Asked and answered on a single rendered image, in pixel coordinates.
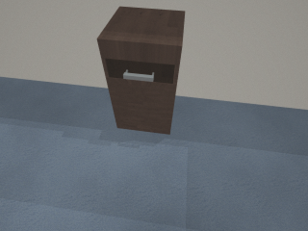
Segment handle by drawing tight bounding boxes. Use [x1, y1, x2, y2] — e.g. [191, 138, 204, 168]
[123, 69, 155, 82]

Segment cabinet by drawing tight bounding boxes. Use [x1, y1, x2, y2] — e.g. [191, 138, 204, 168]
[97, 6, 185, 135]

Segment drawer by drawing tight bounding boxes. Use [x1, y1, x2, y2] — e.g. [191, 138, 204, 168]
[106, 58, 175, 84]

